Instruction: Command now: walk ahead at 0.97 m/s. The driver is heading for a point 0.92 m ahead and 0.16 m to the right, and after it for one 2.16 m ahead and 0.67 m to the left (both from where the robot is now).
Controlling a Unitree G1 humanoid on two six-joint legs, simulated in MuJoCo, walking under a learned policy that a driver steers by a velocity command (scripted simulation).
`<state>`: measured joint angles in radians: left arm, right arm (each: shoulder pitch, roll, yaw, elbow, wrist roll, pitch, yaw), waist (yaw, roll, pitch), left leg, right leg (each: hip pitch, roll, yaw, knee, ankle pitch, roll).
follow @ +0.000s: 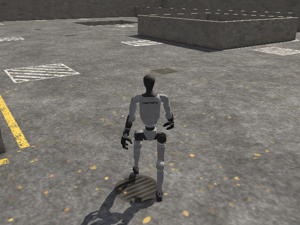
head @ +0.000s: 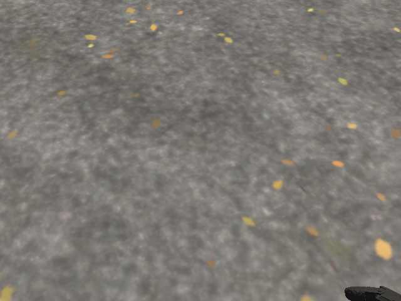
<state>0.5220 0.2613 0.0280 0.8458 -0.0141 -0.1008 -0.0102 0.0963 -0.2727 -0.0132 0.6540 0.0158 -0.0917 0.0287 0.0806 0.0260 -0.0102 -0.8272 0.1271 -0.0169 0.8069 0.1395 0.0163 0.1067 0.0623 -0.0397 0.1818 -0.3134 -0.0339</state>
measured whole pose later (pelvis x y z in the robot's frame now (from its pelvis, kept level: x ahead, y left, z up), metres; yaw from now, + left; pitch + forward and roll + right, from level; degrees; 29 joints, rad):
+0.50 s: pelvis +0.45 +0.04 +0.00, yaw +0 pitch +0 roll +2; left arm 0.06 0.28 0.00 0.69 -0.01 -0.09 -0.03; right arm 0.51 -0.25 -0.03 0.87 0.01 -0.12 0.01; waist -0.09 -0.04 0.02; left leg 0.09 -0.09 0.03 0.20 -0.29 0.06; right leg -0.79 -0.14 0.04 0.76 0.15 -0.01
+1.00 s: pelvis +0.94 -0.04 +0.00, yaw -6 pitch -1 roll -2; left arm 0.45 0.25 0.03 0.83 0.00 -0.13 -0.02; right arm 0.10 -0.28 -0.01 0.70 0.02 -0.11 0.02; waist 0.09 0.03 0.03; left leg -0.80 0.13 -0.04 0.76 0.17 0.04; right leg 0.09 0.15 0.02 0.21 -0.29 -0.12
